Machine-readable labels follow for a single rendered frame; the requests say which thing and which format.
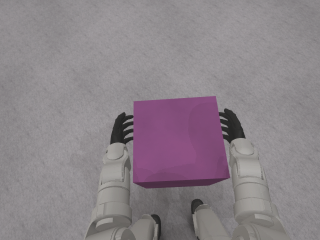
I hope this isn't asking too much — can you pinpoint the carton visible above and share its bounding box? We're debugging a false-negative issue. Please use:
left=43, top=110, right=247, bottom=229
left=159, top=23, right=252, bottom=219
left=133, top=96, right=230, bottom=189

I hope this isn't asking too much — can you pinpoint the left robot forearm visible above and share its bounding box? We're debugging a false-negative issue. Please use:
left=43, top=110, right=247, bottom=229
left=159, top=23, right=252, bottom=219
left=83, top=142, right=132, bottom=240

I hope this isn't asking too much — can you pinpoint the right robot forearm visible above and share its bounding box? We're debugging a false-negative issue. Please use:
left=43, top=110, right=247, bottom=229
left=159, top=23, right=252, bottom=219
left=229, top=138, right=291, bottom=240

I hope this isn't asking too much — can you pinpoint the robot left thigh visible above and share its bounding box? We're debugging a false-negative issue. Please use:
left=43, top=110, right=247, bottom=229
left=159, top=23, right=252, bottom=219
left=130, top=219, right=159, bottom=240

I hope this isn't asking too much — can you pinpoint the robot right hand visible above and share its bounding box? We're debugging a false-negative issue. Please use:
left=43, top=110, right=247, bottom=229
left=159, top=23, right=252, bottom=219
left=219, top=108, right=246, bottom=143

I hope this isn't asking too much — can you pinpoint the robot right upper arm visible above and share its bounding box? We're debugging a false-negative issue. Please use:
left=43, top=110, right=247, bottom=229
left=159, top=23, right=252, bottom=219
left=231, top=222, right=290, bottom=240

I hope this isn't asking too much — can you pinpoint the robot left upper arm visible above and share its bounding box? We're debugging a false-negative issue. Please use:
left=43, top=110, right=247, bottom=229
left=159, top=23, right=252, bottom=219
left=85, top=226, right=136, bottom=240

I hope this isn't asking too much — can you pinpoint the left robot foot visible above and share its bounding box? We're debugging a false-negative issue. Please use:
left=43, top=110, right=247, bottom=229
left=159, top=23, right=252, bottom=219
left=151, top=214, right=161, bottom=240

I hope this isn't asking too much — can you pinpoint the robot left hand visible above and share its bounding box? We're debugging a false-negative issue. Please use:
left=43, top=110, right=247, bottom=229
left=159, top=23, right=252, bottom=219
left=110, top=112, right=134, bottom=145

